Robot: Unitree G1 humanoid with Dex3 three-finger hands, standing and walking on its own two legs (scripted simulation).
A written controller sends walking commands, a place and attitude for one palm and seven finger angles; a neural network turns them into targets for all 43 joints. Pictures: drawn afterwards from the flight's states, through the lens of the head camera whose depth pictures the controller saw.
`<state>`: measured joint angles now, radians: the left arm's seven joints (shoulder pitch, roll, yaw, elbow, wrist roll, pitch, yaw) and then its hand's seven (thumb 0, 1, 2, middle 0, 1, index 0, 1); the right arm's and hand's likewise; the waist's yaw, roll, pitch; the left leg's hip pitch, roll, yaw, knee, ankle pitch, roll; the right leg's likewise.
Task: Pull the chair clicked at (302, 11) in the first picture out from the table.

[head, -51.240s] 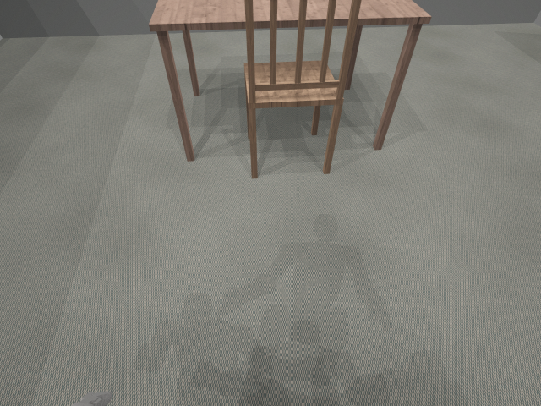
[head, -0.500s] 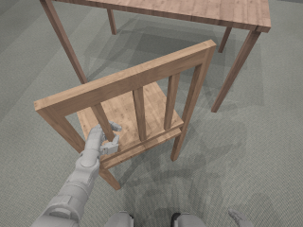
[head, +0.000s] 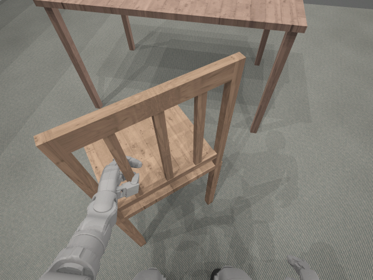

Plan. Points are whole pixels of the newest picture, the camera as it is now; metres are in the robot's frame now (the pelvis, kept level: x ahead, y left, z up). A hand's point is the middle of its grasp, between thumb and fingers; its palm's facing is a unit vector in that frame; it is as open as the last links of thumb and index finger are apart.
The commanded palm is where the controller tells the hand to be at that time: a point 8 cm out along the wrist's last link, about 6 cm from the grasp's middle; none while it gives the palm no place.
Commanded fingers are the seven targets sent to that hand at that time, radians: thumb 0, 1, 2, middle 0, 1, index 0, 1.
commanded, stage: step backward, pulling the chair out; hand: left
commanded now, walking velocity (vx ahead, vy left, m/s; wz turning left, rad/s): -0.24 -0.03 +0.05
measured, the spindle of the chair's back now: (164, 151) +0.42 +0.06 -0.05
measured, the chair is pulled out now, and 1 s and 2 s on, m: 0.54 0.60 0.60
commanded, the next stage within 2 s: stop walking, hand still on the chair in 0.02 s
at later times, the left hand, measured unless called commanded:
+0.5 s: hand (129, 208) +0.28 +0.14 -0.05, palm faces +0.02 -0.97 -0.23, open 5.4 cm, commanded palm +0.26 +0.19 -0.03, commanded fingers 0.00 0.90 0.90 -0.50 -1.45 -0.50 -1.45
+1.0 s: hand (128, 208) +0.28 +0.14 -0.05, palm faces -0.01 -0.98 -0.21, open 5.3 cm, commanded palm +0.26 +0.19 -0.03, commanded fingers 0.00 0.90 0.90 -0.50 -1.45 -0.50 -1.45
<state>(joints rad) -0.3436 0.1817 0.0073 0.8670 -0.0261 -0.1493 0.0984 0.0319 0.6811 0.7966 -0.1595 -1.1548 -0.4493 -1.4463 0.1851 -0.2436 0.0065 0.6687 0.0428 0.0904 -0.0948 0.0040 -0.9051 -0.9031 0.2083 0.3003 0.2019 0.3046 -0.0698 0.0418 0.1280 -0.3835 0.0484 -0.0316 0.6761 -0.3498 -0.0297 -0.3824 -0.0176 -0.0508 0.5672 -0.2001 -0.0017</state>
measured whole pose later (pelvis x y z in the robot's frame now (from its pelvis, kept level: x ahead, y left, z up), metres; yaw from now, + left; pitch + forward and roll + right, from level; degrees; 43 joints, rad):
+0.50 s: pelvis -0.02 -0.01 +0.01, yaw -1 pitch -2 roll +0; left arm -0.20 0.17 0.01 0.80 -0.02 -0.10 0.10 0.06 0.68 0.80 -0.16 -1.12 -0.48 -1.45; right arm 0.24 -0.23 0.02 0.71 0.04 0.03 -0.11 0.01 -0.91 -0.90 0.21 0.30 0.20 0.30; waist -0.05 0.03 0.10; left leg -0.26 0.05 -0.01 0.52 -0.22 -0.04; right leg -0.27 -0.02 -0.02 0.51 -0.20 0.01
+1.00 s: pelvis +0.00 +0.00 +0.01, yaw -2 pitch -2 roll +0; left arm -0.08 0.16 -0.04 0.67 0.00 -0.07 0.10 0.06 0.70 0.78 -0.13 -1.15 -0.49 -1.45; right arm 0.17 -0.20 0.03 0.66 0.03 0.04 -0.10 0.01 -0.91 -0.90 0.21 0.30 0.20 0.30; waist -0.02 0.01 0.07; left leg -0.19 0.05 0.01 0.46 -0.23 -0.04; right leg -0.21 -0.03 -0.01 0.46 -0.21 0.02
